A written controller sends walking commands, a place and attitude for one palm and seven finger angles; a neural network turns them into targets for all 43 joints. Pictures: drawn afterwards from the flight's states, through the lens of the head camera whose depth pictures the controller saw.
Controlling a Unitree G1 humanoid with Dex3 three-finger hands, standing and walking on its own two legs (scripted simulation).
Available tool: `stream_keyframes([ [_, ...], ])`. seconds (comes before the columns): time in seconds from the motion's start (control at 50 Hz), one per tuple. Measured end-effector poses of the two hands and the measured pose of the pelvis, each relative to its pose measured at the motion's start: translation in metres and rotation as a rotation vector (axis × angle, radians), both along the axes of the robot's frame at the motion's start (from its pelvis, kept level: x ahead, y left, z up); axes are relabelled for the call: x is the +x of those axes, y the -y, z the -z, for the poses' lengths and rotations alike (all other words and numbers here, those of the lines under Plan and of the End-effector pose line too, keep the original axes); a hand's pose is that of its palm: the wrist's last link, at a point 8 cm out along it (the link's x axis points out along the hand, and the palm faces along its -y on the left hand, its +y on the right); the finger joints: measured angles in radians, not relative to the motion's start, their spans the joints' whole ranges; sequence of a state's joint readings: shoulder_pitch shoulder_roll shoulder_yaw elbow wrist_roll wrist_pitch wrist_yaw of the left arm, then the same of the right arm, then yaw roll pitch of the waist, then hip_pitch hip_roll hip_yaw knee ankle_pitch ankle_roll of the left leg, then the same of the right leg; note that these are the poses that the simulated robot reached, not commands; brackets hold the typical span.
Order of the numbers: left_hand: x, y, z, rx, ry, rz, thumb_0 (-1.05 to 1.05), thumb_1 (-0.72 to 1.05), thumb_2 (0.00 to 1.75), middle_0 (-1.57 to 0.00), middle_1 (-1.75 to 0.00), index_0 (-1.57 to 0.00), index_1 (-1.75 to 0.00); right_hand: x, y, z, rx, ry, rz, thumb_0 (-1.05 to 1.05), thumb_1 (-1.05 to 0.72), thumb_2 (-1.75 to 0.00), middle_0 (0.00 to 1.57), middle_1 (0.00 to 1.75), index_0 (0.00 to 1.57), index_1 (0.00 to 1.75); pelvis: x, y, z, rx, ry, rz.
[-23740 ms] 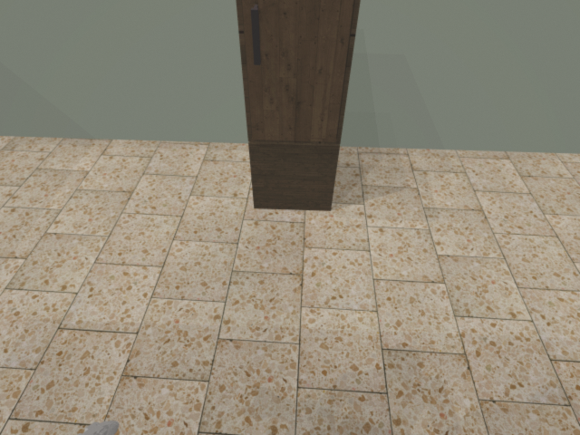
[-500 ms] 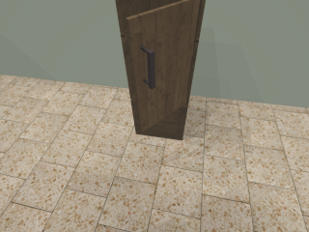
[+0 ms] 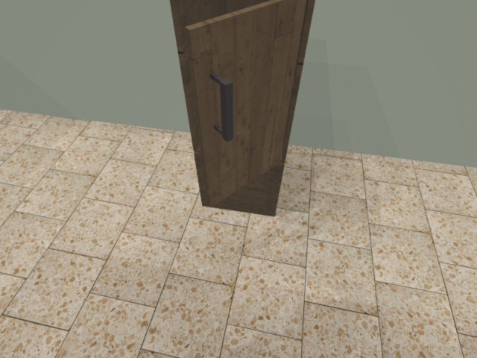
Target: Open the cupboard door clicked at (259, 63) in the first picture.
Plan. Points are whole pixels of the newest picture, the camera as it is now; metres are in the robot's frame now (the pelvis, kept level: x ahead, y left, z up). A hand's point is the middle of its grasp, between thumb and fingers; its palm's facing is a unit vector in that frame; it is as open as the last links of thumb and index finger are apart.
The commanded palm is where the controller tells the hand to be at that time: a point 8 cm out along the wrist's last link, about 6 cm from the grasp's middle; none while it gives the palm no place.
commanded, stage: look to check the result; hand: left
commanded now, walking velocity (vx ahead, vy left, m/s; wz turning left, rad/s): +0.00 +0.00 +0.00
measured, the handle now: (221, 108) +0.64 +0.08 +0.06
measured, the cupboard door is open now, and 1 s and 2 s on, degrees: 50 50 50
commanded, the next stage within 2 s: walk to a spot facing it in 0.48 s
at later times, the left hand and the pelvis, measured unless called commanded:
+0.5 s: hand out of the picture +0.02 +0.18 -0.17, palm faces +0.03 -0.97 -0.22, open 7.4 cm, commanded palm none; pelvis +0.02 -0.01 +0.00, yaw +0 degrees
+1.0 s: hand out of the picture +0.06 +0.19 -0.19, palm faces -0.09 -0.97 -0.22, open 7.4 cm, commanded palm none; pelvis +0.01 +0.00 -0.01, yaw -9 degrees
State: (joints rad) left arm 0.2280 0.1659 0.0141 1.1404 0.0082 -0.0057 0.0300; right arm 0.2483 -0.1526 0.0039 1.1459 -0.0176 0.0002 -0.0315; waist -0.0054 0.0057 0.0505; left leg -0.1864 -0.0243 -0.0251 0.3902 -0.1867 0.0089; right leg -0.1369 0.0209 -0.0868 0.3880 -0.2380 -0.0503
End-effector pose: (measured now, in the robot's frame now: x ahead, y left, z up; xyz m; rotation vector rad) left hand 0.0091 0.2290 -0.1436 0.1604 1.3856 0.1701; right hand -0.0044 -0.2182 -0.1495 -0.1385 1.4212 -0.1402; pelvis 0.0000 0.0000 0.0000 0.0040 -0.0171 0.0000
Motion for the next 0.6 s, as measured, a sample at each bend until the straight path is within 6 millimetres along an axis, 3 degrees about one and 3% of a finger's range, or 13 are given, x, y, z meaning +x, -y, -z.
stream_keyframes([
  [0.26,-0.005,0.001,-0.002,0.010,-0.037,-0.015,0.00,0.91,0.90,-0.19,-0.30,-0.20,-0.30,0.025,0.007,0.000,-0.009,0.030,-0.015,0.00,-0.91,-0.90,0.20,0.30,0.20,0.29,0.011,0.002,-0.001,0.003,0.002,0.002],
  [0.6,0.017,0.004,-0.003,0.013,0.004,0.001,0.00,0.91,0.90,-0.20,-0.30,-0.20,-0.30,0.035,0.017,-0.001,-0.022,0.039,-0.014,0.00,-0.91,-0.90,0.20,0.30,0.20,0.29,0.018,0.008,-0.001,0.006,0.002,0.004],
])
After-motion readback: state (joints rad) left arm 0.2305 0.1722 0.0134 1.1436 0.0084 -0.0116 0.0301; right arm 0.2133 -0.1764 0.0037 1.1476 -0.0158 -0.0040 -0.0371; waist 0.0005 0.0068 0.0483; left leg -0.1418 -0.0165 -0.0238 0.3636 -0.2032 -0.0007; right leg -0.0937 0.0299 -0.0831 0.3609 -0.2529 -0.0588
